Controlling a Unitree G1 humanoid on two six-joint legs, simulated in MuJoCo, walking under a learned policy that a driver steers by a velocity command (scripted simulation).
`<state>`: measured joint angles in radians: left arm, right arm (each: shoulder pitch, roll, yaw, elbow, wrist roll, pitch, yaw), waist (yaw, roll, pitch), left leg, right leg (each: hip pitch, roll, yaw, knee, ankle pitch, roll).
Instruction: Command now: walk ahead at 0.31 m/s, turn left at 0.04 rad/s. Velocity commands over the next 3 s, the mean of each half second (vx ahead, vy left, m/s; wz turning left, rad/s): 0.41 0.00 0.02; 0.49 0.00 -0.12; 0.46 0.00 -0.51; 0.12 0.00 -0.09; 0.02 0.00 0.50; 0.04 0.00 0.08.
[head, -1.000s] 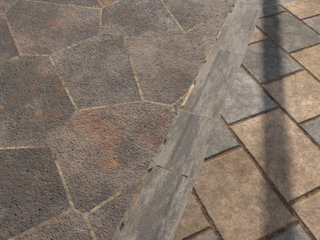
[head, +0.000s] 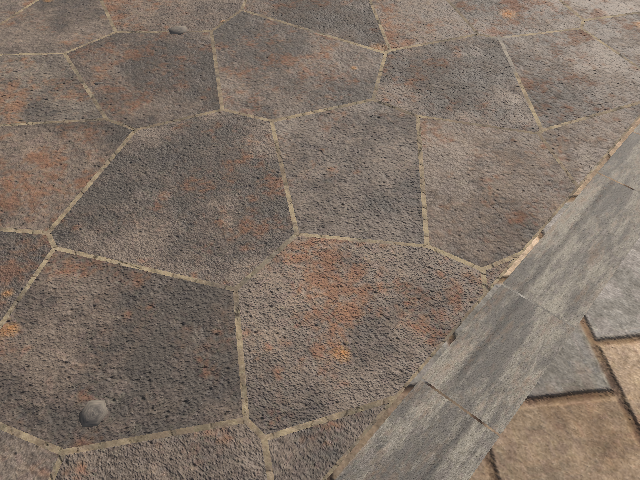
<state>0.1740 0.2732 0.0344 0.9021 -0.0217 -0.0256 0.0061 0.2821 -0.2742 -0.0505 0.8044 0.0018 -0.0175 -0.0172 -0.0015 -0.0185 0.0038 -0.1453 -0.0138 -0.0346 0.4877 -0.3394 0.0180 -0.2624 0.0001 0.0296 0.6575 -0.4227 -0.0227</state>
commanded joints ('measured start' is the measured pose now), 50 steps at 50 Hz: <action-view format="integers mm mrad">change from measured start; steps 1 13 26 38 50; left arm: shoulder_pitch -198 -32 75 258 193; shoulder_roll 137 160 153 186 83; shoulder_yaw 33 37 30 38 36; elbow -139 -84 -47 23 -52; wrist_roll -21 -7 19 3 -17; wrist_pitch -61 -55 -85 -32 -14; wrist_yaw -11 -47 -25 0 2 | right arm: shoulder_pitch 118 81 -59 -358 -103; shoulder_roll -185 -187 -91 -73 -68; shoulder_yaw -46 -48 -28 -3 -27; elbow -14 -21 -96 -209 -66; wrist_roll -2 18 1 16 -15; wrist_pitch -49 -47 -56 -92 -114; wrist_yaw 1 7 6 71 43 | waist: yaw -75 61 16 68 15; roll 212 140 -22 -33 96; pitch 164 38 66 89 -4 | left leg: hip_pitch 185 -59 -567 -483 9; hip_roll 364 221 165 60 268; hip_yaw -547 -109 -26 38 -80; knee -354 -202 457 -3 -346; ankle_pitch -218 275 249 343 303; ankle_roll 253 106 -27 30 174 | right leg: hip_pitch -515 108 160 391 -284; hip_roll -41 5 -208 -255 -142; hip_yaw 20 -90 163 62 83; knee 281 -99 -568 -438 507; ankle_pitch -119 279 327 680 154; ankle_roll -29 -26 -201 -155 4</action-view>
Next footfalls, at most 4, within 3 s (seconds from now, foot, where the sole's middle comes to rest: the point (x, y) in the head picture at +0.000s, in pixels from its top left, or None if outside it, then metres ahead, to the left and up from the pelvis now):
0.28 right None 0.22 -0.15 -0.77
0.82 left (299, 461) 0.57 0.06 -0.77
1.36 right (422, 358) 0.82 -0.22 -0.77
1.82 left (367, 284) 1.04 -0.11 -0.77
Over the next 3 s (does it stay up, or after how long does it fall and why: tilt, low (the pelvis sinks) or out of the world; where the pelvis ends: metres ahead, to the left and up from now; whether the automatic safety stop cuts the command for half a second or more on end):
stays up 0.91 -0.16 0.00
